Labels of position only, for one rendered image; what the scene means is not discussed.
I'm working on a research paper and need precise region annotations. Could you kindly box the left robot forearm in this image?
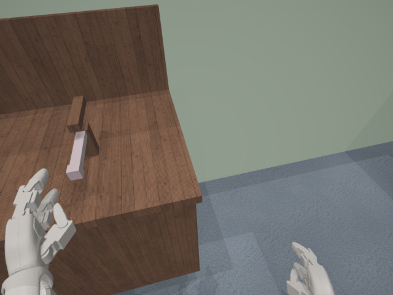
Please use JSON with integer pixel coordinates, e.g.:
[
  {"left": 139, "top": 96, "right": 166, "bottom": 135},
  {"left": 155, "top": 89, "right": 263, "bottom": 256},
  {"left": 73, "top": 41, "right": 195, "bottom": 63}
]
[{"left": 1, "top": 266, "right": 57, "bottom": 295}]

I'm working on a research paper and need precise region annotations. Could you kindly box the robot left hand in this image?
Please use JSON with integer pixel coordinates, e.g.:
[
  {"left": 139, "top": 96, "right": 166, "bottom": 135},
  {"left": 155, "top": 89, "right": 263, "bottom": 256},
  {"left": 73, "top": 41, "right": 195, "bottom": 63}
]
[{"left": 5, "top": 168, "right": 76, "bottom": 276}]

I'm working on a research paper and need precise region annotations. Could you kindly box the robot right hand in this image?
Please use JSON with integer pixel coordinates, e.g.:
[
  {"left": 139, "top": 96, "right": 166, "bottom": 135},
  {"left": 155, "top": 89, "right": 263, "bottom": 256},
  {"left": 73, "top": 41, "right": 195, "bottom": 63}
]
[{"left": 287, "top": 242, "right": 335, "bottom": 295}]

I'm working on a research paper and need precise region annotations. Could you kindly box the tap lever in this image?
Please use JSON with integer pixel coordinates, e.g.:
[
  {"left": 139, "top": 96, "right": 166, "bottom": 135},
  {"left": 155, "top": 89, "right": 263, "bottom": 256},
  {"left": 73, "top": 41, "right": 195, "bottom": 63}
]
[{"left": 66, "top": 131, "right": 87, "bottom": 181}]

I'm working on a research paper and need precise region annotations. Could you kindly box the counter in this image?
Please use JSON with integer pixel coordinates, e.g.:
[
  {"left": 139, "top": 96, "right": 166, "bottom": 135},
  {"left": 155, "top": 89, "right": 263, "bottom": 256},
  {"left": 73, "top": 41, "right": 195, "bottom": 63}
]
[{"left": 0, "top": 4, "right": 202, "bottom": 295}]

